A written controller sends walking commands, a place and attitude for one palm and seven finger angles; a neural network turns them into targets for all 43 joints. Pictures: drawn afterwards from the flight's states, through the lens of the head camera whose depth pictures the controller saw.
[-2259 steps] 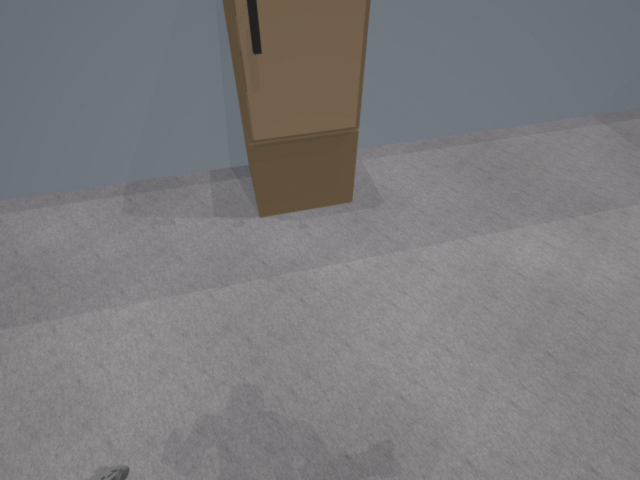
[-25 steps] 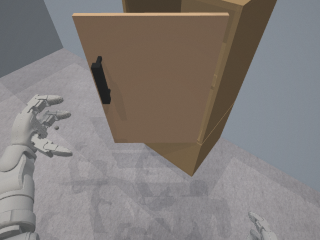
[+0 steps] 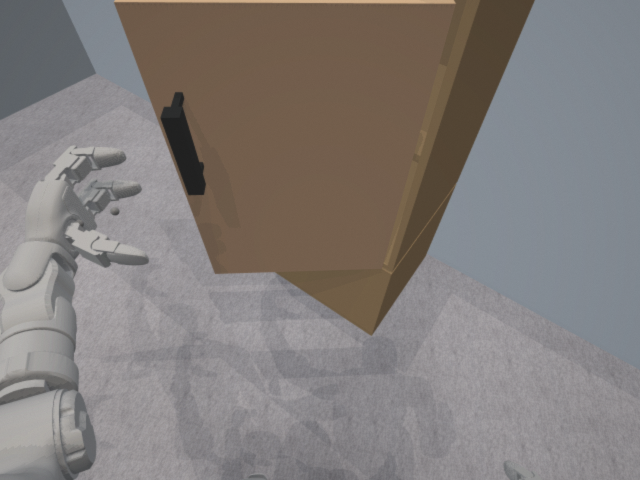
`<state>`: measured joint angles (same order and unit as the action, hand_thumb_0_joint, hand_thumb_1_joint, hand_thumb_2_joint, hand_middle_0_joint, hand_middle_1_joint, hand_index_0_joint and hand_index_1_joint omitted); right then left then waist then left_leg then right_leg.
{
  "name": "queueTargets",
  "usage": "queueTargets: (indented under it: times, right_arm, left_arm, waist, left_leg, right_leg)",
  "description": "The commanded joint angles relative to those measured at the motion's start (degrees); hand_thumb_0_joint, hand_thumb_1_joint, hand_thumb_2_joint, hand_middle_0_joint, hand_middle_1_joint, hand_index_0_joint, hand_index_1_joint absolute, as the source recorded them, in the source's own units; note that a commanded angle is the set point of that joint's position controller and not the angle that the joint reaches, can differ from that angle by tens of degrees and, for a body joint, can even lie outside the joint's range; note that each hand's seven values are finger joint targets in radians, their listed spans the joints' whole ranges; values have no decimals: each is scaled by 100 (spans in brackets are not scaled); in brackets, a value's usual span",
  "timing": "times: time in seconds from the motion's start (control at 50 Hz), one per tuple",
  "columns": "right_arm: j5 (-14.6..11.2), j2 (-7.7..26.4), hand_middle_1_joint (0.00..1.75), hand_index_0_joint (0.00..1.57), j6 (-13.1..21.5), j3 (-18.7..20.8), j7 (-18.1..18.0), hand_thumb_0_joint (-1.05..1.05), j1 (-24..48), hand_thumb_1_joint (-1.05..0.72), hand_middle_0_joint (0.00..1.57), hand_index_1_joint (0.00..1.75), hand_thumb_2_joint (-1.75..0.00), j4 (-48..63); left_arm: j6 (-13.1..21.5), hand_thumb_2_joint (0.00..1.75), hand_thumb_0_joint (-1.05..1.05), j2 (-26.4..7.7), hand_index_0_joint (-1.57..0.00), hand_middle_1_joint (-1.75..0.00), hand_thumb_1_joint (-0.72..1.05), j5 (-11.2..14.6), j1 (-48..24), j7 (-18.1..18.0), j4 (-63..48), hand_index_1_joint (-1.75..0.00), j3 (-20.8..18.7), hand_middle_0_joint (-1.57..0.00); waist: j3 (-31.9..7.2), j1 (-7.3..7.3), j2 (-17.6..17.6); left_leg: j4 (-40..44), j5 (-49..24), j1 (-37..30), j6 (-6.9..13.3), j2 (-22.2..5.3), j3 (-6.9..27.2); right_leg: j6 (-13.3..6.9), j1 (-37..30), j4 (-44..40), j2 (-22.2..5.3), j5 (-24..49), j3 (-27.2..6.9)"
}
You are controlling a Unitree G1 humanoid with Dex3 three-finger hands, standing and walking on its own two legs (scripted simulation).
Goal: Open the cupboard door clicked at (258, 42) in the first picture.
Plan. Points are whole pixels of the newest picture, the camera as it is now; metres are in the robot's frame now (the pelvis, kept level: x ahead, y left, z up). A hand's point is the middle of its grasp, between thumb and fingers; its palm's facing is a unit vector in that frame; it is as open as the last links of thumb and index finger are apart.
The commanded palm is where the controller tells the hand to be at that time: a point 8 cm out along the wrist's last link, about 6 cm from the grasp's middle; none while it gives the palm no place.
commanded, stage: move the hooked fingers beside the handle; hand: left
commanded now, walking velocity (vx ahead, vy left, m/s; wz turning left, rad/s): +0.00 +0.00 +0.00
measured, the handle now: (188, 145) +0.56 +0.21 +0.09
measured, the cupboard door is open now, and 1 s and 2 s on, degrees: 39 39 38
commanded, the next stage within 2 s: slide the fingers in behind the handle in 1.56 s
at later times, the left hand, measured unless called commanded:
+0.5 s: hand (132, 174) +0.48 +0.26 +0.10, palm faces +0.05 -1.00 +0.01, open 14.0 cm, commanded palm +0.46 +0.31 +0.10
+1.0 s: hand (140, 164) +0.51 +0.26 +0.09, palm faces +0.05 -1.00 +0.01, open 14.0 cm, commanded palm +0.48 +0.30 +0.09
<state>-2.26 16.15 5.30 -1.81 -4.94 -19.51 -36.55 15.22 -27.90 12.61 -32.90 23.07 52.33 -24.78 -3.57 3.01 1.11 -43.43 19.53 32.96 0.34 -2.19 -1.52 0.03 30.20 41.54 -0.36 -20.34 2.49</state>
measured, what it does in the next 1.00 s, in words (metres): stands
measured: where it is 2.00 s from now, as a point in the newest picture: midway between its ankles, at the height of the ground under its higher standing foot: outside the picture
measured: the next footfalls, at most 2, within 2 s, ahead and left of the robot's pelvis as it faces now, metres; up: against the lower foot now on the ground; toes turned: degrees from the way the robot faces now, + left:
none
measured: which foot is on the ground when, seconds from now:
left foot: down 0.00-1.00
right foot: down 0.00-1.00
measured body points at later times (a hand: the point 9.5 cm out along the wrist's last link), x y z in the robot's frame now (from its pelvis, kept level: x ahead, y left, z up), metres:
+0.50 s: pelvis +0.00 +0.01 -0.01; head +0.10 +0.02 +0.43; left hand +0.47 +0.32 +0.10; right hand +0.02 -0.27 -0.12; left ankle +0.02 +0.11 -0.71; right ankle +0.00 -0.12 -0.71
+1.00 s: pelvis +0.02 +0.01 -0.02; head +0.12 +0.03 +0.42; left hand +0.50 +0.32 +0.10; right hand +0.01 -0.26 -0.12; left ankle +0.02 +0.11 -0.71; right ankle +0.00 -0.12 -0.71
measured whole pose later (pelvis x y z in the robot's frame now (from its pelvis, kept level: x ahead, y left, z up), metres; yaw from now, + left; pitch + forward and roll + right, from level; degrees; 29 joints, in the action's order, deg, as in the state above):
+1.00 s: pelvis +0.02 +0.01 -0.02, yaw -2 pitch +18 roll -3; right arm -0.4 15.9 -3.9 -1.7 -2.5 -24.9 -35.3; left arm 17.7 -36.6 7.5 -48.3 22.0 65.5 -29.2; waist -5.2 8.2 0.9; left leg -50.2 23.4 44.7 1.0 -3.8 -2.0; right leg 0.8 41.1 45.3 1.1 -22.1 1.6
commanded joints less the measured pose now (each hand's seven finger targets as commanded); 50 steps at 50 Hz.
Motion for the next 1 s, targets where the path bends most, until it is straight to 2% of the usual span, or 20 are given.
queueTargets:
  times: [0.0,0.06,0.1,0.14,0.22,0.26,0.32,0.4,0.46,0.52,0.58,0.64,0.66,0.72,0.74,0.78,0.82,0.9,0.94,0.98]
  right_arm:
    - [4,934,30,20,93,337,-26,0,-345,-90,20,30,-90,524]
    - [10,965,30,20,27,330,-27,0,-426,-90,20,30,-90,457]
    - [28,980,30,20,-23,344,-17,0,-497,-90,20,30,-90,470]
    - [35,986,30,20,-66,347,-10,0,-558,-90,20,30,-90,415]
    - [39,1038,30,20,-175,329,-11,0,-684,-90,20,30,-90,371]
    - [64,1032,30,20,-210,346,4,0,-752,-90,20,30,-90,358]
    - [100,1034,30,20,-263,376,41,0,-868,-90,20,30,-90,343]
    - [113,1078,30,20,-383,341,53,0,-988,-90,20,30,-90,320]
    - [120,1078,30,20,-470,351,72,0,-1038,-90,20,30,-90,382]
    - [146,1078,30,20,-522,372,93,0,-1118,-90,20,30,-90,367]
    - [143,1103,30,20,-575,349,89,0,-1185,-90,20,30,-90,317]
    - [157,1121,30,20,-613,330,82,0,-1268,-90,20,30,-90,281]
    - [169,1108,30,20,-614,327,94,0,-1290,-90,20,30,-90,281]
    - [201,1116,30,20,-655,340,120,0,-1352,-90,20,30,-90,338]
    - [199,1109,30,20,-668,335,133,0,-1349,-90,20,30,-90,338]
    - [193,1129,30,20,-720,354,138,0,-1377,-90,20,30,-90,363]
    - [195,1107,30,20,-760,346,154,0,-1369,-90,20,30,-90,416]
    - [200,1055,30,20,-813,395,186,0,-1346,-90,20,30,-90,480]
    - [175,1041,30,20,-826,394,203,0,-1303,-90,20,30,-90,447]
    - [162,1042,30,20,-837,405,202,0,-1268,-90,20,30,-90,478]
  left_arm:
    - [463,30,0,-1826,-30,-120,-50,47,-2541,-11,-872,-120,-341,-30]
    - [526,30,0,-1936,-30,-120,-50,-37,-3036,19,-573,-120,-290,-30]
    - [615,30,0,-2103,-30,-120,-50,-61,-3048,48,-569,-120,-400,-30]
    - [641,30,0,-2066,-30,-120,-50,-81,-3255,80,-453,-120,-330,-30]
    - [544,30,0,-2178,-30,-120,-50,-134,-3457,111,80,-120,-307,-30]
    - [572,30,0,-2213,-30,-120,-50,-215,-3701,72,-54,-120,-287,-30]
    - [661,30,0,-2207,-30,-120,-50,-209,-3802,-5,-184,-120,-333,-30]
    - [550,30,0,-2506,-30,-120,-50,-257,-3667,-35,412,-120,-555,-30]
    - [551,30,0,-2692,-30,-120,-50,-418,-3811,-46,272,-120,-560,-30]
    - [668,30,0,-2676,-30,-120,-50,-392,-4152,-76,47,-120,-559,-30]
    - [578,30,0,-2686,-30,-120,-50,-400,-4165,-51,512,-120,-538,-30]
    - [529,30,0,-2717,-30,-120,-50,-538,-4460,-64,636,-120,-411,-30]
    - [505,30,0,-2548,-30,-120,-50,-528,-4466,-70,668,-120,-295,-30]
    - [564,30,0,-2700,-30,-120,-50,-478,-4274,-65,559,-120,-507,-30]
    - [558,30,0,-2652,-30,-120,-50,-479,-4277,-58,590,-120,-464,-30]
    - [538,30,0,-2879,-30,-120,-50,-495,-4148,-75,628,-120,-655,-30]
    - [577,30,0,-2935,-30,-120,-50,-500,-4068,-67,483,-120,-700,-30]
    - [677,30,0,-2708,-30,-120,-50,-412,-3995,-89,-145,-120,-646,-30]
    - [608,30,0,-2499,-30,-120,-50,-340,-3887,-92,-29,-120,-550,-30]
    - [541,30,0,-2524,-30,-120,-50,-348,-3718,-109,-56,-120,-584,-30]
  waist:
    - [-1744,111,145]
    - [-1753,212,277]
    - [-2036,143,497]
    - [-2114,235,512]
    - [-1878,331,254]
    - [-2139,325,693]
    - [-2549,342,724]
    - [-2147,345,294]
    - [-2329,343,638]
    - [-2606,425,818]
    - [-2319,534,527]
    - [-2294,603,774]
    - [-2296,646,767]
    - [-2695,507,822]
    - [-2665,534,789]
    - [-2631,503,605]
    - [-2727,421,830]
    - [-3060,390,1053]
    - [-2835,438,903]
    - [-2769,389,856]
  left_leg:
    - [411,-1198,-1011,151,153,196]
    - [364,-1013,-905,152,151,207]
    - [281,-1252,-1017,141,155,215]
    - [235,-1297,-1093,129,126,247]
    - [184,-1181,-754,156,111,261]
    - [140,-1312,-995,122,111,296]
    - [39,-1743,-1327,98,72,354]
    - [18,-1619,-765,152,77,295]
    - [-24,-1691,-832,133,67,270]
    - [-92,-1953,-1139,107,29,326]
    - [-116,-1707,-819,141,25,303]
    - [-139,-1716,-914,113,9,386]
    - [-146,-1708,-937,115,5,382]
    - [-219,-2050,-1067,94,3,374]
    - [-239,-2045,-1042,98,3,371]
    - [-257,-1970,-850,127,1,326]
    - [-264,-2184,-932,112,14,314]
    - [-343,-2748,-1404,94,-21,341]
    - [-300,-2647,-1340,95,-33,336]
    - [-259,-2540,-1240,108,-12,306]
  right_leg:
    - [-99,-388,-417,203,1486,-111]
    - [-80,-184,-394,201,1306,-133]
    - [-121,-252,-302,221,1468,-143]
    - [-100,-73,-274,228,1459,-115]
    - [-88,68,-253,246,1383,-103]
    - [-103,216,-191,242,1355,-88]
    - [-105,278,-110,282,1540,-51]
    - [-95,146,-110,297,1631,-56]
    - [-87,224,-68,286,1659,-84]
    - [-93,352,-21,322,1725,-56]
    - [-63,404,-64,328,1637,-69]
    - [-85,698,-34,327,1467,-38]
    - [-77,738,-40,334,1454,-28]
    - [-92,575,48,345,1686,-24]
    - [-87,597,47,349,1697,-21]
    - [-66,479,51,352,1750,-39]
    - [-84,407,95,362,1909,-41]
    - [-105,414,137,399,2138,-13]
    - [-78,457,76,410,2111,8]
    - [-78,345,53,395,2113,5]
